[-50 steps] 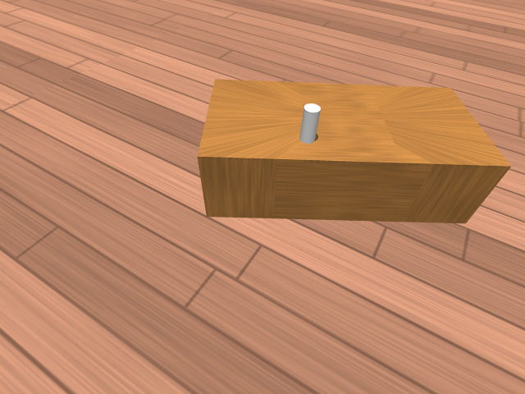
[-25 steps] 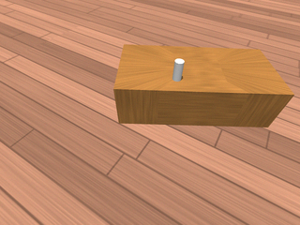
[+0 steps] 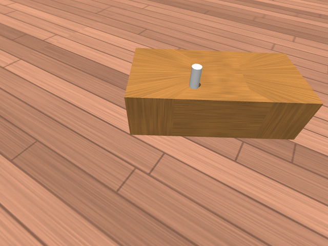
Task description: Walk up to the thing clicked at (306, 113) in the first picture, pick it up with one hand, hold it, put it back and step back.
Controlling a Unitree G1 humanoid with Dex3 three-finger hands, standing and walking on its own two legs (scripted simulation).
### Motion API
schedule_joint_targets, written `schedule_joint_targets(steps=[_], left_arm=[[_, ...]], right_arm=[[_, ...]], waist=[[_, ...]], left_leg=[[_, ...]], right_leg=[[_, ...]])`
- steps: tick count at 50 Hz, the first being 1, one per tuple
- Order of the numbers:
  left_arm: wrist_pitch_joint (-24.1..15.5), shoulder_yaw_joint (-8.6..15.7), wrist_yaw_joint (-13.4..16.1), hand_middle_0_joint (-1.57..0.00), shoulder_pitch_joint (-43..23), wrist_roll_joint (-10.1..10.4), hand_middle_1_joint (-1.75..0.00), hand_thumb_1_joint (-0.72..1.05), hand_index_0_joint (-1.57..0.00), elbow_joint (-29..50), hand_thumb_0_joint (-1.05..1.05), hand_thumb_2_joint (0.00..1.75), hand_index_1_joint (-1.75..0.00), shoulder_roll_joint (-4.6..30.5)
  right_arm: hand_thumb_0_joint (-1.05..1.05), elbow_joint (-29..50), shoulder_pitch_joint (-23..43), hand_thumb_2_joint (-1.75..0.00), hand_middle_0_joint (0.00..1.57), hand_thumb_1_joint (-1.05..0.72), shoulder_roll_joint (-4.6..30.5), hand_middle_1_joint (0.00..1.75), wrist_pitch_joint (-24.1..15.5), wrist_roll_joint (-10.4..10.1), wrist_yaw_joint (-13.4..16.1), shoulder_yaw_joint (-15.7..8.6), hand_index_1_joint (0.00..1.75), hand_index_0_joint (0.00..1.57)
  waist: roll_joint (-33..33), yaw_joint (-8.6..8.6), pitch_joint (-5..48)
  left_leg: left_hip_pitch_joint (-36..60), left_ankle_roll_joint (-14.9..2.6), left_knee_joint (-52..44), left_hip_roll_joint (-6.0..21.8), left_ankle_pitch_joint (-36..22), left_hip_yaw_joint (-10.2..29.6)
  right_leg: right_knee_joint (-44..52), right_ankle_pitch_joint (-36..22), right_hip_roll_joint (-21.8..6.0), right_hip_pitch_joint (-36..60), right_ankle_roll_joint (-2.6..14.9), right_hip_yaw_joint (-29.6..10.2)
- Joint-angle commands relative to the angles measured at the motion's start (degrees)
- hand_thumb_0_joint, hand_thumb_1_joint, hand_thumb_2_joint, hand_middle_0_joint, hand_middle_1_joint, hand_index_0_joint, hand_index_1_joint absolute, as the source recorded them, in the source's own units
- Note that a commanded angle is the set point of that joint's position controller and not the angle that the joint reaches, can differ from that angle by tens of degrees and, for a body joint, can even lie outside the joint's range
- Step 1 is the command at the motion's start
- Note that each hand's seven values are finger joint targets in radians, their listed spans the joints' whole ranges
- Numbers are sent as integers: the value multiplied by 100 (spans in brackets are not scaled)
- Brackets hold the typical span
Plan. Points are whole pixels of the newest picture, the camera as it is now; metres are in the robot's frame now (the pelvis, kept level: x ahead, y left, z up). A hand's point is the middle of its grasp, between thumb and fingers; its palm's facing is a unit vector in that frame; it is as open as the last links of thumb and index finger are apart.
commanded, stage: stand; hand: right
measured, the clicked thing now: (195, 76) +1.20 -0.23 -0.31
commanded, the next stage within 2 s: walk up in 0.12 s
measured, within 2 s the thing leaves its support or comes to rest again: neither
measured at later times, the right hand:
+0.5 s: hand out of the picture +0.15 -0.24 -0.14, palm faces +0.03 +0.90 -0.43, open 7.4 cm
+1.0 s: hand (240, 194) +0.33 -0.26 -0.17, palm faces +0.01 +0.95 -0.31, open 7.4 cm
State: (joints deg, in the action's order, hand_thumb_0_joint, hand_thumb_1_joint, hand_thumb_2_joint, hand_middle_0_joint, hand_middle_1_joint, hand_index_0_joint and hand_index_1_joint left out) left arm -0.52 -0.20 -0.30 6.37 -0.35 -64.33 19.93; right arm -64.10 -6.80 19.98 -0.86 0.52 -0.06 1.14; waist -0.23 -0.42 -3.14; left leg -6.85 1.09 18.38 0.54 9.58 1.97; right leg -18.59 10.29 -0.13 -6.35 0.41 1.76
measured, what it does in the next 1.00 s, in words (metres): walks ahead: left foot, then right foot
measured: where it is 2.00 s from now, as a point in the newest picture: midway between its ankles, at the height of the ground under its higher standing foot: (157, 179)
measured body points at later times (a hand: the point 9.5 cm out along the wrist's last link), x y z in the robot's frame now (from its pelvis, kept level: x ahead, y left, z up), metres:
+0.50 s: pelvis +0.08 +0.05 -0.02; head +0.09 +0.07 +0.43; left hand +0.10 +0.39 -0.15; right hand +0.14 -0.29 -0.11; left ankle +0.13 +0.18 -0.75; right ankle +0.02 -0.09 -0.70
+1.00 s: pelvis +0.28 +0.01 -0.01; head +0.30 -0.01 +0.43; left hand +0.38 +0.33 -0.10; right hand +0.32 -0.31 -0.15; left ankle +0.29 +0.15 -0.69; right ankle +0.29 -0.11 -0.75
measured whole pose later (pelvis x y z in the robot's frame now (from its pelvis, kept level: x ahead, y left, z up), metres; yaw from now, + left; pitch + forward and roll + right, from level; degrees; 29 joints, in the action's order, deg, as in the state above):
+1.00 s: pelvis +0.28 +0.01 -0.01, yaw -4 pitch -3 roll +0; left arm -5.0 2.3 -2.8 15.0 0.2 -48.4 21.9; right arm -50.5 -16.1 24.6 -2.3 0.4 -3.4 -2.9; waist -4.3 -0.9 -4.9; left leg -24.9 -1.1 59.2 3.5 21.0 0.1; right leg -30.5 14.5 -1.6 -13.5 1.4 3.9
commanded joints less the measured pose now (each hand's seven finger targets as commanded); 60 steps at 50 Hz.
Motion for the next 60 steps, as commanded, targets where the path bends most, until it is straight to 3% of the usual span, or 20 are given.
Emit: schedule_joint_targets(steps=[1, 5, 6, 7, 11, 19, 20, 21, 22, 25, 28, 35, 39, 40, 41, 42, 48, 58, 59, 60], left_arm=[[-133, 241, 73, -20, -221, -29, -30, 90, -20, 308, 0, 90, -30, 1228], [-133, 235, 78, -20, -220, -20, -30, 90, -20, 313, 0, 90, -30, 1203], [-210, 600, -79, -20, 239, -104, -30, 90, -20, 584, 0, 90, -30, 1741], [-231, 648, -122, -20, 427, -166, -30, 90, -20, 509, 0, 90, -30, 1780], [-387, 828, -129, -20, 1033, -217, -30, 90, -20, 719, 0, 90, -30, 1953], [-295, 704, -277, -20, -30, -187, -30, 90, -20, 1536, 0, 90, -30, 1661], [-264, 617, -287, -20, 319, -190, -30, 90, -20, 1542, 0, 90, -30, 1349], [-283, 474, -251, -20, 499, -151, -30, 90, -20, 1611, 0, 90, -30, 883], [-273, 541, -188, -20, 531, -124, -30, 90, -20, 1597, 0, 90, -30, 1313], [-313, 621, -223, -20, 1047, -12, -30, 90, -20, 1279, 0, 90, -30, 1772], [-283, 648, -350, -20, 1155, -23, -30, 90, -20, 1195, 0, 90, -30, 1689], [-310, 652, -497, -20, 381, -68, -30, 90, -20, 1621, 0, 90, -30, 1513], [-418, 747, -375, -20, 1189, -79, -30, 90, -20, 1405, 0, 90, -30, 1557], [-485, 881, -281, -20, 1909, -88, -30, 90, -20, 1249, 0, 90, -30, 1803], [-550, 1021, -179, -20, 2289, -107, -30, 90, -20, 1340, 0, 90, -30, 2411], [-530, 984, -183, -20, 2056, -7, -30, 90, -20, 1442, 0, 90, -30, 2551], [-571, 758, -117, -20, 1122, 53, -30, 90, -20, 1847, 0, 90, -30, 1860], [-537, 699, -163, -20, 1019, -5, -30, 90, -20, 2097, 0, 90, -30, 1950], [-539, 611, -166, -20, 1087, -50, -30, 90, -20, 2133, 0, 90, -30, 1736], [-530, 484, -143, -20, 1314, 6, -30, 90, -20, 2172, 0, 90, -30, 1353]], right_arm=[[0, 317, 244, -90, 20, -90, 1207, 30, -86, -3, 79, -264, 30, 20], [0, 307, 224, -90, 20, -90, 1206, 30, -86, -1, 75, -264, 30, 20], [0, 615, -107, -90, 20, -90, 1706, 30, -165, 127, -66, -652, 30, 20], [0, 635, -45, -90, 20, -90, 1746, 30, -170, 178, -131, -699, 30, 20], [0, 1152, 761, -90, 20, -90, 1311, 30, -208, 239, -221, -667, 30, 20], [0, 883, -1334, -90, 20, -90, 1470, 30, -276, 211, -348, -1058, 30, 20], [0, 772, -1880, -90, 20, -90, 1722, 30, -313, 244, -277, -1179, 30, 20], [0, 810, -2330, -90, 20, -90, 2199, 30, -359, 344, -202, -1260, 30, 20], [0, 1172, -1629, -90, 20, -90, 2497, 30, -393, 211, -202, -1251, 30, 20], [0, 1516, -626, -90, 20, -90, 2025, 30, -415, 85, -209, -1025, 30, 20], [0, 1581, -735, -90, 20, -90, 1851, 30, -466, 82, -218, -949, 30, 20], [0, 1740, -953, -90, 20, -90, 1927, 30, -443, 65, -267, -953, 30, 20], [0, 1883, -911, -90, 20, -90, 1703, 30, -359, 30, -248, -848, 30, 20], [0, 1904, -1143, -90, 20, -90, 1422, 30, -359, 29, -242, -725, 30, 20], [0, 2116, -1271, -90, 20, -90, 1023, 30, -367, -12, -250, -578, 30, 20], [0, 2016, -1101, -90, 20, -90, 1555, 30, -307, -3, -173, -711, 30, 20], [0, 1647, -1384, -90, 20, -90, 1495, 30, -246, -8, -305, -755, 30, 20], [0, 1851, -1036, -90, 20, -90, 1385, 30, -388, 95, -451, -901, 30, 20], [0, 1664, -1619, -90, 20, -90, 1613, 30, -409, 106, -388, -1007, 30, 20], [0, 1574, -2239, -90, 20, -90, 2049, 30, -450, 173, -310, -1147, 30, 20]], waist=[[3, 27, 527], [-14, 21, 452], [88, -3, 984], [42, -116, 605], [647, -603, -607], [329, 679, 64], [-798, 884, 458], [-2080, 993, 495], [-1386, 758, 334], [-622, 85, -366], [-908, 114, -391], [-752, 234, -355], [-35, -301, 272], [906, -636, 740], [2154, -672, 892], [1365, -640, 729], [875, -53, -54], [393, 216, 245], [-159, 547, 598], [-1433, 783, 959]], left_leg=[[62, -236, -205, 664, -725, 449], [26, -208, -234, 643, -619, 446], [58, -645, 335, 414, 2287, 417], [-640, -714, 539, 426, 3029, 496], [-3608, -317, 2648, 421, 1543, 37], [1064, -136, 1130, 132, 300, -498], [2095, -318, 697, 228, 1151, -133], [2029, -705, -358, 1606, 3230, 2268], [1017, -1268, -1176, 2428, 4309, 3823], [-31, -1350, -934, 1969, 3119, 2256], [-429, -1197, -992, 1522, 2067, 972], [-488, -1181, -667, 1309, 1563, 121], [-859, -924, 1179, 1075, 108, -328], [-1295, -749, 2892, 678, 12, -638], [-2752, -407, 4446, -102, 1903, -784], [-3118, -355, 4937, 10, 2228, -162], [-2346, -204, 4031, 513, 959, 19], [-381, -253, 1373, 114, 51, -868], [659, -394, 1396, 57, 279, -690], [1351, -763, 600, 963, 1476, 770]], right_leg=[[289, -730, -762, 163, 109, -601], [310, -586, -749, 101, 115, -607], [-38, 2168, -478, 237, 334, -659], [-35, 3070, -698, 32, 490, -1039], [1210, 2501, -2261, 1195, 1532, -3065], [-482, 2269, -800, -2302, 686, -610], [-1949, 2261, -333, -2973, 588, -199], [-4078, 2553, 527, -3773, 329, -124], [-4613, 2274, 304, -3649, 319, -866], [-4371, 1140, -414, -3105, 166, -1000], [-3508, 787, -410, -2535, -45, -620], [-1741, 43, -410, -1699, 36, 66], [-1159, 143, -81, 109, 201, 296], [-795, 687, -283, 1086, 291, -140], [-47, 1404, -1831, 1825, 835, -2825], [400, 1643, -2454, 1402, 1515, -4090], [256, -89, -1471, -389, 1271, -1274], [-811, 49, -1217, -1163, 944, -344], [-1831, -423, -1042, -1623, 782, -222], [-3734, -75, -445, -2288, 479, 256]])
